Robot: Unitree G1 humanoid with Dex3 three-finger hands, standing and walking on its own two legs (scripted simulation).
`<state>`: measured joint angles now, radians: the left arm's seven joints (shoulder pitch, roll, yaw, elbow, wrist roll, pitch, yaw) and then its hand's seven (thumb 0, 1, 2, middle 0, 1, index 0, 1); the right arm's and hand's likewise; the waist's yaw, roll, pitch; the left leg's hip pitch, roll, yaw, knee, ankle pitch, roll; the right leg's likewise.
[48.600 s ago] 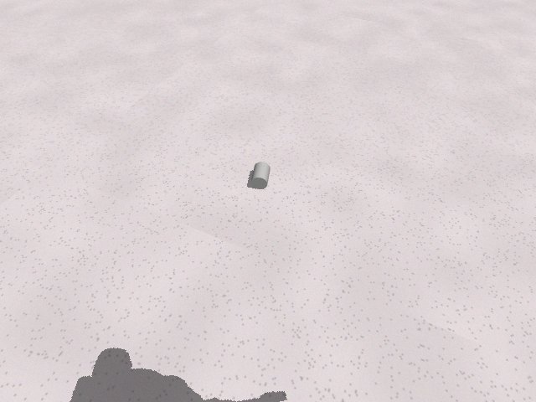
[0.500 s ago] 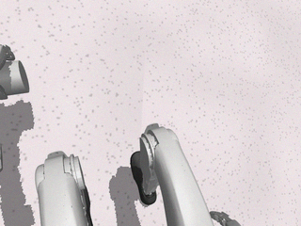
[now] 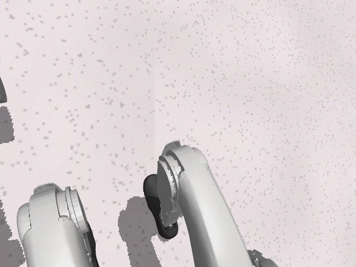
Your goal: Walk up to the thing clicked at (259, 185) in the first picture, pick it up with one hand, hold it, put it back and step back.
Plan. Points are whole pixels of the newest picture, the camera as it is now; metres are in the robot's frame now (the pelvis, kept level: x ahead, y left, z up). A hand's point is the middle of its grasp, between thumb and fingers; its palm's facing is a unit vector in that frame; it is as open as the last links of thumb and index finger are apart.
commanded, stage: lower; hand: left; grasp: from above
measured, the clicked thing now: out of the picture +0.54 +0.27 -0.22
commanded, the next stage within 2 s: rest in 0.30 s
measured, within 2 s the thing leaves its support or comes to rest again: neither
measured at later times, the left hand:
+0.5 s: hand out of the picture +0.54 +0.25 -0.23, palm faces -0.47 -0.04 -0.88, open 10.5 cm
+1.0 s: hand out of the picture +0.54 +0.26 -0.27, palm faces -0.48 -0.06 -0.88, open 10.3 cm
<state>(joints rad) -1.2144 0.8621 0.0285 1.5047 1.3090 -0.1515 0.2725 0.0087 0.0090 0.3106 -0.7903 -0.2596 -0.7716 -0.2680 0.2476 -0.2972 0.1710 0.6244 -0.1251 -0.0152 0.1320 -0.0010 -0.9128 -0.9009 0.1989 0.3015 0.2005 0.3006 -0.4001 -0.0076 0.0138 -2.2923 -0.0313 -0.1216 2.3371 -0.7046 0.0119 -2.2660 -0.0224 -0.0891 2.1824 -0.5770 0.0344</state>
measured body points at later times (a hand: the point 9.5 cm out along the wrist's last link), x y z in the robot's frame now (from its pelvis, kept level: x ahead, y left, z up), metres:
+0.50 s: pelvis +0.00 +0.00 -0.02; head +0.29 +0.08 +0.30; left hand +0.56 +0.25 -0.18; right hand +0.00 -0.26 -0.09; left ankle +0.07 +0.11 -0.32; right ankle +0.12 -0.13 -0.32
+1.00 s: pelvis +0.00 +0.01 -0.03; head +0.31 +0.09 +0.28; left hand +0.56 +0.26 -0.22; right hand -0.01 -0.26 -0.07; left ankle +0.07 +0.11 -0.32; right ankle +0.12 -0.13 -0.32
